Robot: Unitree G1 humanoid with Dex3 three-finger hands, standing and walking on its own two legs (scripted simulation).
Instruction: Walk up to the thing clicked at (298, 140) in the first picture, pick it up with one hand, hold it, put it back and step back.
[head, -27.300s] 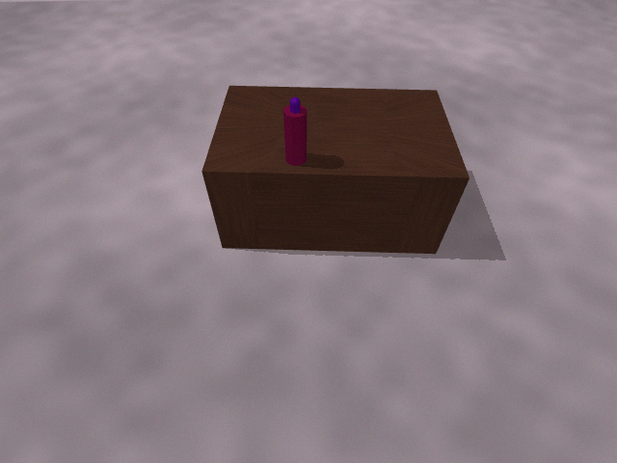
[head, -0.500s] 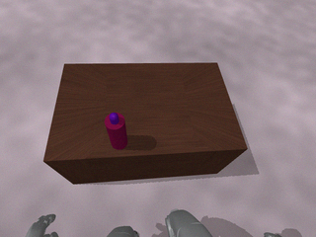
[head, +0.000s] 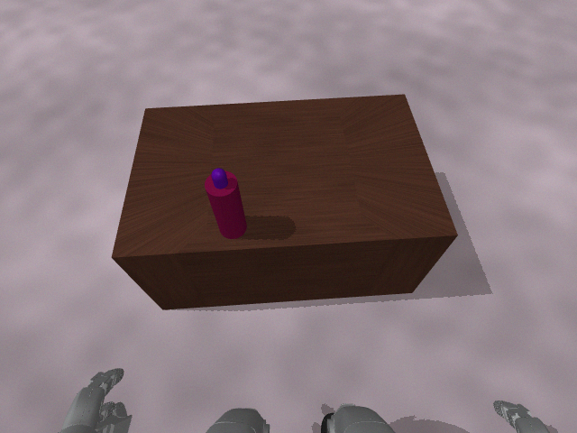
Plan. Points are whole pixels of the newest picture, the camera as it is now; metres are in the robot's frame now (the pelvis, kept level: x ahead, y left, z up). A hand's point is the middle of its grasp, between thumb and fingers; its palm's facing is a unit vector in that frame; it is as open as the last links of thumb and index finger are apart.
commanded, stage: step back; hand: left
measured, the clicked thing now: (226, 202) +0.60 +0.17 -0.23
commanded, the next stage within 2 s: none
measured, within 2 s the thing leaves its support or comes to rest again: neither
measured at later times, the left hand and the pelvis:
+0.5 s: hand out of the picture -0.07 +0.23 -0.15, palm faces -0.06 -0.91 -0.40, open 7.4 cm; pelvis -0.15 -0.04 -0.01, yaw -3 degrees
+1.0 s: hand out of the picture -0.22 +0.22 -0.15, palm faces -0.02 -0.92 -0.39, open 7.4 cm; pelvis -0.33 -0.05 +0.00, yaw -1 degrees
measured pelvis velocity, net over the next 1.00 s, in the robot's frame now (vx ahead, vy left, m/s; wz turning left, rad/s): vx -0.33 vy -0.05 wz -0.02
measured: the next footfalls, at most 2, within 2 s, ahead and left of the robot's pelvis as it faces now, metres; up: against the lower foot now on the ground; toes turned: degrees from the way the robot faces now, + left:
left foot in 0.06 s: +0.01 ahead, +0.12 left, +0.00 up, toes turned -1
right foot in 0.40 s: -0.12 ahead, -0.17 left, +0.00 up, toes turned +0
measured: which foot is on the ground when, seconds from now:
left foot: up 0.00-0.04, down 0.06-0.44, up 0.46-0.72, down 0.74-1.00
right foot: down 0.00-0.06, up 0.08-0.38, down 0.40-0.74, up 0.76-1.00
